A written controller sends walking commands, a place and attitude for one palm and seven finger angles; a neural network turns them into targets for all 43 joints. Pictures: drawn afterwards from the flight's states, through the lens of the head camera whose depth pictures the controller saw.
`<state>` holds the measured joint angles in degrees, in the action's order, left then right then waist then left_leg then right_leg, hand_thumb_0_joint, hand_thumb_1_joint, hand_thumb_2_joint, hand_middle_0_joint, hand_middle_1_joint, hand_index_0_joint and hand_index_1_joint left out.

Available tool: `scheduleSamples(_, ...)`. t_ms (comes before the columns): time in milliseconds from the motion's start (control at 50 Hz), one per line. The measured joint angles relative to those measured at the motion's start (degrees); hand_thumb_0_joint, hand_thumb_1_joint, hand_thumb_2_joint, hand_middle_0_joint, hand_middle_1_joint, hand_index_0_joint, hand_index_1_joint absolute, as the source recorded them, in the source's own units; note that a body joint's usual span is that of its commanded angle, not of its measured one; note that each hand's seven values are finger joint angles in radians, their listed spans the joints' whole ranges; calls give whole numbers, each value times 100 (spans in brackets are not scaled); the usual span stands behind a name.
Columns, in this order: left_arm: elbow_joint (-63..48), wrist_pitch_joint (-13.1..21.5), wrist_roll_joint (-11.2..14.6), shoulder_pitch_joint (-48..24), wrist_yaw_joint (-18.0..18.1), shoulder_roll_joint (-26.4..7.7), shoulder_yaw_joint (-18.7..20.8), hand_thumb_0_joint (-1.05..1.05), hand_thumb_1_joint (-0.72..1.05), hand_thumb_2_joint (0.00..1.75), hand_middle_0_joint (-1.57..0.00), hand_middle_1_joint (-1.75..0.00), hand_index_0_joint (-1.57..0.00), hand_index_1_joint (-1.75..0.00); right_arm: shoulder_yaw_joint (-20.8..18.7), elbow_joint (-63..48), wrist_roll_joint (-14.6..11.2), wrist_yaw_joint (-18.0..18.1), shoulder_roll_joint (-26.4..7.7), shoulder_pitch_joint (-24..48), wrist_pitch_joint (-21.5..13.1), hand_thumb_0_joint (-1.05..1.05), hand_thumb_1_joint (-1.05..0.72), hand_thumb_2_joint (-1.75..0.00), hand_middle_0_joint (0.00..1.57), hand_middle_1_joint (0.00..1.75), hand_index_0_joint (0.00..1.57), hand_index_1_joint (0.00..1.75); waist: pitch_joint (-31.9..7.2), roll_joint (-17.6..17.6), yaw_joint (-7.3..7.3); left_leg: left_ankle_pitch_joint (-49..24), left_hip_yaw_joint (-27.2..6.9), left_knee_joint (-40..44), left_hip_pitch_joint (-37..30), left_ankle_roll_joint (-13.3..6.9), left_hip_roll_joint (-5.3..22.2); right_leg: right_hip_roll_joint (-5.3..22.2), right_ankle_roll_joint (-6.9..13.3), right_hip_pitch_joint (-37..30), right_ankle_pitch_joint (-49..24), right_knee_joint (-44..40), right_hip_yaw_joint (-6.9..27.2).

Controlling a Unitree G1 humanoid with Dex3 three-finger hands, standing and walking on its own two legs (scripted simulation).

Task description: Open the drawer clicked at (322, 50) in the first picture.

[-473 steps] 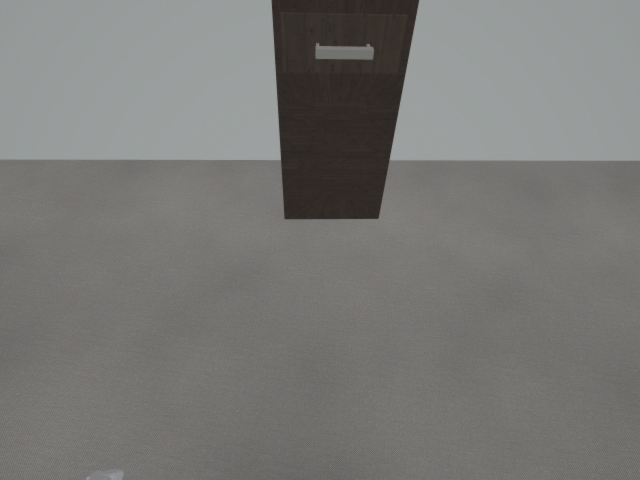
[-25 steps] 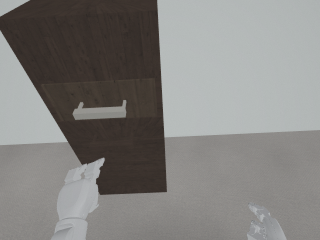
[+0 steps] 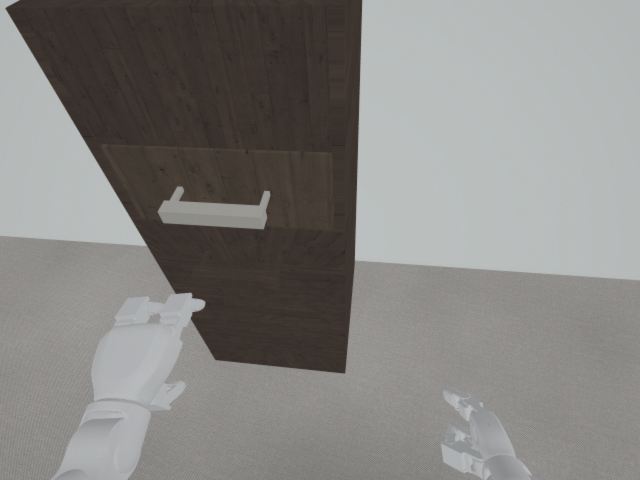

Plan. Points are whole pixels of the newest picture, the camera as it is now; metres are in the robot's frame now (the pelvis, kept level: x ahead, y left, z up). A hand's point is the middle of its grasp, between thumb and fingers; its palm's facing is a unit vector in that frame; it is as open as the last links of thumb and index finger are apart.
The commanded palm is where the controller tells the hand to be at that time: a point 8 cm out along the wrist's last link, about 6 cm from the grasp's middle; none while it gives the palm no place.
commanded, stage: raise the hand with hooked fingers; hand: left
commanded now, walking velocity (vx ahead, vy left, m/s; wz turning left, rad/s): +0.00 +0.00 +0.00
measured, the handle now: (217, 204) +0.52 +0.26 +0.02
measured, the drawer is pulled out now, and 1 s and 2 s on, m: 0.00 0.00 0.00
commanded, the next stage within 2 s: move the hooked fingers above the handle in 1.08 s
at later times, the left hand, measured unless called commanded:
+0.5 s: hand (143, 279) +0.30 +0.26 +0.11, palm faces +0.11 -0.07 -0.99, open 13.5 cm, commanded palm +0.27 +0.26 +0.17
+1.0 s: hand (105, 269) +0.29 +0.29 +0.13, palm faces +0.07 -0.07 -0.99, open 13.8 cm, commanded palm +0.26 +0.30 +0.19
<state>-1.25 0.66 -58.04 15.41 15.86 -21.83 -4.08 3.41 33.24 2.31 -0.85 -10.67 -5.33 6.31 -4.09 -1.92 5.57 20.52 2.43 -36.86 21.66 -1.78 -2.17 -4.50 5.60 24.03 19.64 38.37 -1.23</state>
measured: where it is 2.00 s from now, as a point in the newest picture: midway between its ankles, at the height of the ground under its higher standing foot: outside the picture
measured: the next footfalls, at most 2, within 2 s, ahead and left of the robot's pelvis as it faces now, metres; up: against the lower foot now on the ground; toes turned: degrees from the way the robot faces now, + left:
none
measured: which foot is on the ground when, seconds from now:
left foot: down 0.00-1.00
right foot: down 0.00-1.00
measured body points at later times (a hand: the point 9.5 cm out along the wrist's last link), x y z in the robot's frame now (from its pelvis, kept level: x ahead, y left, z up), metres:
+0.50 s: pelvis +0.01 +0.02 +0.01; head +0.03 -0.01 +0.46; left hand +0.29 +0.26 +0.16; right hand +0.24 -0.19 -0.09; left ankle -0.02 +0.10 -0.72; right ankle +0.00 -0.05 -0.72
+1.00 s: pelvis -0.01 +0.05 +0.02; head +0.01 +0.02 +0.47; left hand +0.28 +0.30 +0.18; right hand +0.18 -0.17 -0.10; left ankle -0.02 +0.10 -0.72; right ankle +0.00 -0.05 -0.72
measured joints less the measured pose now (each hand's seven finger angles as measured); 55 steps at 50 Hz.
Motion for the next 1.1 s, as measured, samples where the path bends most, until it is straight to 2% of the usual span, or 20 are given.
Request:
scheduleSamples(100,-237,86,46,82,56,-104,167,0,3,52,-28,-87,-28,-86,-236,177,-9,2,-234,-224,53,1,-91,-90,21,30,21,30,62,-53,-51,-26,28,187,-108,-18,-18,5,-24,-81,-13,-141,58)
scheduleSamples(240,-313,-173,176,-328,-11,-126,180,0,-14,45,-29,-97,-29,-96,-535,327,-104,65,-522,-280,108,1,-91,-90,20,30,20,30,89,-160,-56,-63,2,356,-257,-80,-92,73,-90,-227,-12,-268,55)
scheduleSamples(400,-252,-469,301,-999,-539,-303,31,0,-32,37,-30,-109,-31,-108,-444,194,-233,106,-451,-46,173,1,-91,-90,20,30,20,30,131,-202,-77,-178,-18,652,-629,-131,-137,112,-145,-604,-110,-555,63)
scheduleSamples(580,-20,-650,469,-1869,-1219,-550,-4,0,-45,32,-31,-118,-32,-117,-193,95,-327,107,-283,126,285,1,-91,-90,20,30,20,30,212,-256,-21,-339,-110,914,-942,-187,-180,155,-208,-989,-286,-913,-7)
scheduleSamples(720,190,-562,596,-2450,-1706,-773,23,0,-48,30,-31,-120,-32,-119,-108,113,-373,118,-278,48,330,1,-91,-90,20,30,20,30,304,-276,-24,-461,-182,1029,-1025,-238,-223,202,-264,-1137,-425,-1120,-73)
scheduleSamples(820,230,-400,719,-2446,-1900,-820,165,0,-48,30,-31,-120,-32,-119,-126,105,-391,66,-326,-98,341,1,-91,-90,20,30,21,30,341,-294,-68,-537,-151,1107,-1016,-281,-245,224,-312,-1131,-520,-1214,-42)
scheduleSamples(900,97,-158,726,-2250,-1898,-832,200,0,-48,30,-31,-120,-32,-120,-193,121,-367,36,-383,-252,301,1,-91,-90,20,30,20,30,384,-286,-69,-578,-127,1121,-970,-315,-266,246,-349,-1084,-566,-1230,-20)
scheduleSamples(980,-7,86,711,-2161,-1696,-842,192,0,-49,30,-32,-120,-32,-120,-274,225,-355,33,-427,-359,259,1,-91,-90,20,30,20,30,421,-280,-29,-612,-129,1116,-931,-339,-295,277,-379,-1051,-595,-1226,-25)
scheduleSamples(1100,160,3,675,-2305,-1489,-846,214,0,-49,30,-32,-120,-32,-120,-307,333,-396,19,-422,-368,252,1,-91,-90,20,30,20,30,445,-274,2,-678,-136,1126,-889,-364,-335,320,-408,-1004,-637,-1207,-37)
